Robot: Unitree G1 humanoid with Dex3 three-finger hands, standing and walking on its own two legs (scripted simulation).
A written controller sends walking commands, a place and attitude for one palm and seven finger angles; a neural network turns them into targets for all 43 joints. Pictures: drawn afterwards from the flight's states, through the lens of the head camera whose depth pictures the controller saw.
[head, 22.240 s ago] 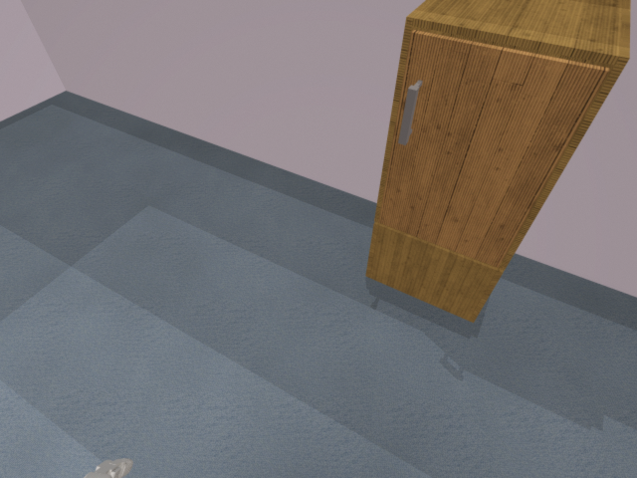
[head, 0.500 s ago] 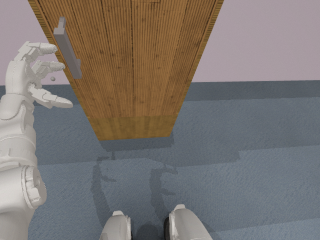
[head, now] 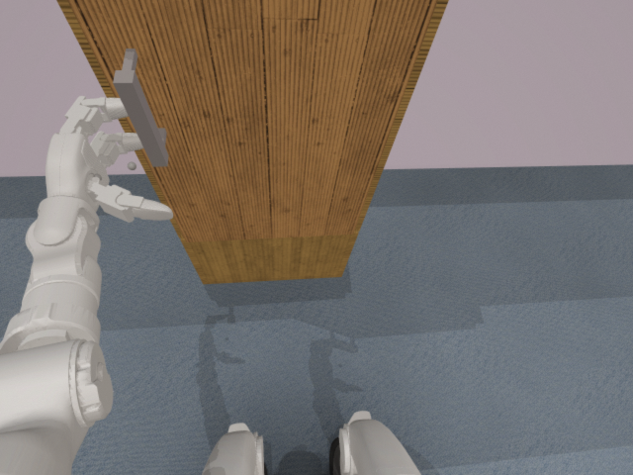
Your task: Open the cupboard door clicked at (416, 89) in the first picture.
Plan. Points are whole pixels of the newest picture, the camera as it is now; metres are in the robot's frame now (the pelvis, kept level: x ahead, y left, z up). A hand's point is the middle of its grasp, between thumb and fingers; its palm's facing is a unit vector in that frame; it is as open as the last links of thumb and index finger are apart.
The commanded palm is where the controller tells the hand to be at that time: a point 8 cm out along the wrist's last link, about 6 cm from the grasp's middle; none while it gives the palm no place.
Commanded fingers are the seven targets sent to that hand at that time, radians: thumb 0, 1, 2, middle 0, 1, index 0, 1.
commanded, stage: slide the fingers in behind the handle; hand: left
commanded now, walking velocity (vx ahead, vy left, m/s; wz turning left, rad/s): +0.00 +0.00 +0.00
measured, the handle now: (146, 112) +0.56 +0.20 +0.07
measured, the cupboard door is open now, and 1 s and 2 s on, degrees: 1 1 1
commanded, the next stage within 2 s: move the hooked fingers beside the handle in 0.58 s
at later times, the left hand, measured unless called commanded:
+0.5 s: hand (137, 173) +0.47 +0.20 +0.06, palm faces +0.07 -1.00 -0.04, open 14.5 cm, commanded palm +0.45 +0.21 +0.06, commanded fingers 0.00 -0.50 0.30 -0.30 -1.20 -0.30 -1.20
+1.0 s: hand (134, 170) +0.47 +0.20 +0.06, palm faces +0.04 -1.00 -0.03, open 14.3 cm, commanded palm +0.46 +0.23 +0.06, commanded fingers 0.00 -0.50 0.30 -0.30 -1.20 -0.30 -1.20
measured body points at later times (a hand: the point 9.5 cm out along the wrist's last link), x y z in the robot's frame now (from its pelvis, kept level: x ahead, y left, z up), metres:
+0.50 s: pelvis +0.00 -0.01 +0.00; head +0.12 +0.02 +0.43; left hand +0.46 +0.25 +0.06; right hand +0.05 -0.27 -0.12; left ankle +0.00 +0.10 -0.66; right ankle +0.02 -0.13 -0.66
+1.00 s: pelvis +0.00 +0.00 +0.00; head +0.12 +0.02 +0.43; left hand +0.47 +0.26 +0.06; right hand +0.04 -0.27 -0.12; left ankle +0.00 +0.10 -0.66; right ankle +0.02 -0.13 -0.66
